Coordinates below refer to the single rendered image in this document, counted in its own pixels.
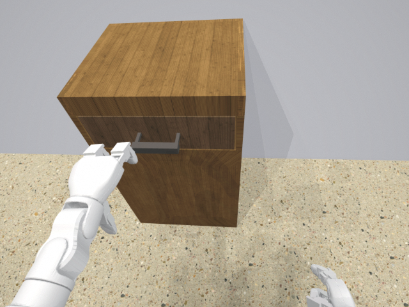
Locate cabinet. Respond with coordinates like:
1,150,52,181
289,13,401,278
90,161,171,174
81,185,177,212
57,19,246,228

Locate left robot hand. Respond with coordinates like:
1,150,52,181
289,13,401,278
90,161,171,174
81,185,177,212
68,142,138,234

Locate handle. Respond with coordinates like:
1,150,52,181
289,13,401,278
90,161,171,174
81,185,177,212
131,132,180,154

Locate drawer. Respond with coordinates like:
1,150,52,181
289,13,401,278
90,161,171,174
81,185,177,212
78,116,235,150

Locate left robot forearm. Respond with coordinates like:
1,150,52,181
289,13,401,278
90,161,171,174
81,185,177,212
5,196,104,307

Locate right robot hand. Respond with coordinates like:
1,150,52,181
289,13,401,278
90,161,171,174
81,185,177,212
306,264,356,307

